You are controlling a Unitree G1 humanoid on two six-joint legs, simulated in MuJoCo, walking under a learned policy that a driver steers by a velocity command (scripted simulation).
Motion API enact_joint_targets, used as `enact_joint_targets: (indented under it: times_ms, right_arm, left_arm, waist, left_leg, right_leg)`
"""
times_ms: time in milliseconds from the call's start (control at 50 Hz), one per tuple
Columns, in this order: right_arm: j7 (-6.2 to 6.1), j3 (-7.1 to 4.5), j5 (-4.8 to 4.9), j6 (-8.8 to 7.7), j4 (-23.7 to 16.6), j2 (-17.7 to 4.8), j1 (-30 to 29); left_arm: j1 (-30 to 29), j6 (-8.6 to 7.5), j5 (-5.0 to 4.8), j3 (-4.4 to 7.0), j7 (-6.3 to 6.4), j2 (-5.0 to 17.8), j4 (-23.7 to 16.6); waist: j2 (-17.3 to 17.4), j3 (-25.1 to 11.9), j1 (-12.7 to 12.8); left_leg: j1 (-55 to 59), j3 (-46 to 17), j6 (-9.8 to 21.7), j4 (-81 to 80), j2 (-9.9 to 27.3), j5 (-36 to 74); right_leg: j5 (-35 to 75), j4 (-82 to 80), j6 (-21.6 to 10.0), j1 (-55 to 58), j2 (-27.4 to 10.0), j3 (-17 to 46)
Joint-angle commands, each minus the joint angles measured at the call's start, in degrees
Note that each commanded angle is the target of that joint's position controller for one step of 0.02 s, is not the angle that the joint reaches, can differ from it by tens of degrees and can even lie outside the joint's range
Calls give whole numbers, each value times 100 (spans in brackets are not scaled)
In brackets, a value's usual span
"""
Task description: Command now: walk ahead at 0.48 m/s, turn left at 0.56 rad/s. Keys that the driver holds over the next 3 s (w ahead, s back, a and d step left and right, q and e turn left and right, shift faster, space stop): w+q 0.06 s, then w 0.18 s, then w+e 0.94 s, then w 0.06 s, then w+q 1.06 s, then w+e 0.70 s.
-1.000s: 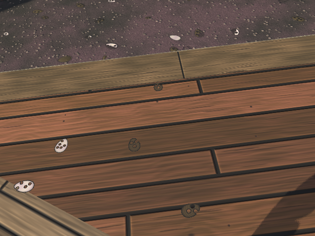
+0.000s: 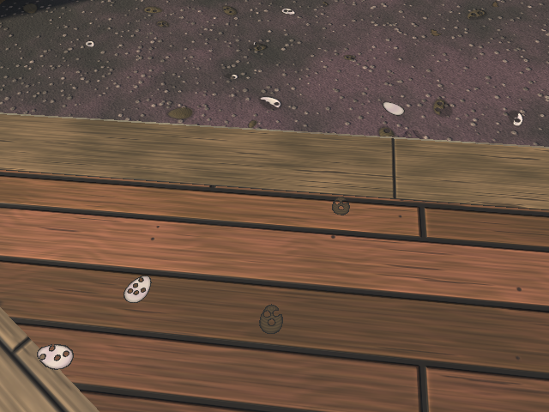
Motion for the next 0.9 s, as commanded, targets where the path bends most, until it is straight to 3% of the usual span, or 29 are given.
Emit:
enact_joint_targets:
  times_ms: [20, 60, 120, 180, 260, 300, 320, 340, 360, 380, 400, 420, 440, 480, 500, 560, 640, 720, 780, 820, 840, 860, 880, 900]
  right_arm:
    - [131, -29, -56, 89, -345, -205, 62]
    - [203, 2, -70, 136, -513, -143, -349]
    - [261, 74, -86, 103, -725, -41, -947]
    - [304, 206, -80, 31, -900, 106, -1578]
    - [278, 275, -121, -6, -1084, 47, -2153]
    - [187, 252, -160, -49, -1021, -49, -1977]
    - [133, 210, -175, -93, -849, -143, -1479]
    - [64, 138, -221, -170, -519, -295, -545]
    - [-36, 3, -337, -219, -275, -734, 462]
    - [-115, -124, -345, -205, -274, -1273, 667]
    - [-152, -129, -96, -152, -315, -1096, 602]
    - [-156, -22, -36, -171, -271, -758, 42]
    - [-127, 69, -28, -226, -264, -382, -281]
    - [-142, 154, 5, -316, -209, -43, -530]
    - [-142, 164, 5, -372, -174, -1, -490]
    - [-159, 106, 60, -515, -24, -147, -291]
    - [-185, 120, 31, -525, 139, -69, -21]
    - [-234, 95, 32, -506, 282, -246, 274]
    - [-285, 67, 14, -424, 403, -379, 493]
    - [-327, 33, -7, -353, 413, -541, 450]
    - [-339, 5, -21, -294, 409, -640, 415]
    - [-336, -21, -23, -227, 386, -728, 402]
    - [-309, -24, -7, -192, 312, -742, 326]
    - [-256, 86, 50, -218, 33, -250, 487]
  left_arm:
    - [578, -205, -73, 144, -13, 514, -45]
    - [713, -267, -110, 165, -30, 539, 47]
    - [989, -282, -80, 141, -62, 460, 238]
    - [1087, -286, -94, 131, -94, 502, 391]
    - [1634, -206, -136, 148, -58, 701, 768]
    - [1729, -128, -138, 151, -42, 821, 927]
    - [1736, -93, -135, 156, -36, 885, 985]
    - [1687, -60, -176, 137, -37, 867, 1003]
    - [1596, -76, -216, 63, -60, 672, 808]
    - [2164, -66, -359, -99, -134, -113, 580]
    - [1701, -2, -240, 146, -29, 698, 694]
    - [1326, -19, -257, 181, -39, 648, 572]
    - [1286, -30, -257, 151, -53, 478, 614]
    - [1500, 130, -92, 160, -107, 292, 799]
    - [1526, 207, -65, 166, -151, 192, 829]
    - [1063, 320, -48, 203, -257, 90, 639]
    - [228, 322, -52, 181, -334, 41, 336]
    - [-637, 294, -22, 84, -421, -29, 7]
    - [-868, 289, 10, 95, -443, 77, -148]
    - [-634, 295, 20, 145, -403, 184, -122]
    - [-280, 287, 19, 192, -373, 269, -39]
    - [277, 249, 18, 268, -338, 393, 113]
    - [1152, 197, 67, 394, -264, 621, 391]
    - [1578, 202, 113, 594, -167, 1302, 453]
  waist:
    - [-819, -108, 177]
    - [-760, -33, 184]
    - [-650, 108, 255]
    - [-665, 235, 340]
    - [-625, 322, 469]
    - [-708, 144, 307]
    - [-742, -161, 71]
    - [-612, -678, -347]
    - [-218, -1380, -726]
    - [1110, -2269, -406]
    - [149, -2051, -593]
    - [148, -1098, -285]
    - [117, -588, -88]
    - [284, -197, 223]
    - [263, -177, 283]
    - [196, 35, 375]
    - [188, 286, 282]
    - [159, 415, 72]
    - [138, 402, 54]
    - [284, 155, 218]
    - [339, -79, 393]
    - [334, -424, 621]
    - [42, -895, 1046]
    - [-881, -1468, 1016]
  left_leg:
    - [-1162, -135, -41, 182, 448, 353]
    - [-1583, -83, -87, 98, 504, 667]
    - [-1885, -63, -167, -577, 436, 1178]
    - [-1346, 318, -161, -1949, 318, 1809]
    - [-933, 704, 60, -2886, 222, 1523]
    - [-457, 868, 234, -3159, 10, 999]
    - [179, 884, 336, -3361, -148, 868]
    - [1451, 850, 478, -3746, -193, 1180]
    - [3075, -220, 723, -3801, 876, 755]
    - [4822, -2973, 1423, -4120, 2859, 870]
    - [4123, -3072, 1318, -4469, 2700, 889]
    - [3279, -2015, 1088, -4671, 2365, 1109]
    - [2563, -1403, 852, -4947, 2089, 1455]
    - [1695, -538, 506, -5283, 1683, 1693]
    - [1518, -340, 478, -5388, 1635, 1813]
    - [1501, 207, 476, -5635, 1585, 2176]
    - [1606, 877, 435, -5693, 1427, 2459]
    - [1881, 1332, 375, -5615, 1492, 2951]
    - [2533, 1550, 293, -5213, 1654, 3982]
    - [2859, 1724, 219, -4462, 1688, 5726]
    - [2931, 1775, 208, -3793, 1700, 6379]
    - [2806, 1779, 194, -2840, 1702, 6360]
    - [2119, 1851, 42, -1419, 1577, 5379]
    - [290, 1837, -209, 554, 1099, 2131]
  right_leg:
    - [657, -1555, -556, 901, -1574, 1389]
    - [1069, -1679, -614, 1035, -1615, 1017]
    - [1630, -1767, -675, 1094, -1489, 535]
    - [1964, -1823, -586, 890, -1261, -3]
    - [2747, -1661, -629, 1481, -1511, 9]
    - [4326, -1012, -625, 1874, -1549, 69]
    - [4988, -339, -579, 1938, -1499, 64]
    - [4792, 712, -472, 1547, -1307, -65]
    - [2909, 2235, -375, 333, -1065, -132]
    - [-1949, 4373, -138, -1839, -67, -175]
    - [-1788, 4864, -216, -2117, -85, 705]
    - [-1230, 4668, -271, -2212, -354, 816]
    - [-895, 4305, -264, -2048, -530, 740]
    - [-613, 3998, -165, -1535, -656, 691]
    - [-535, 3987, -136, -1403, -637, 669]
    - [-36, 3836, -57, -1884, -700, 600]
    - [830, 2951, 20, -2359, -720, 446]
    - [1269, 1631, -108, -2053, -558, -31]
    - [802, 1195, -362, -1925, -368, -274]
    - [189, 1106, -599, -1456, -13, -497]
    - [-163, 1066, -740, -1049, 199, -561]
    - [-371, 867, -891, -395, 392, -524]
    - [-249, 366, -1100, 861, 410, -232]
    - [-807, 183, -1610, 2468, -1090, 1872]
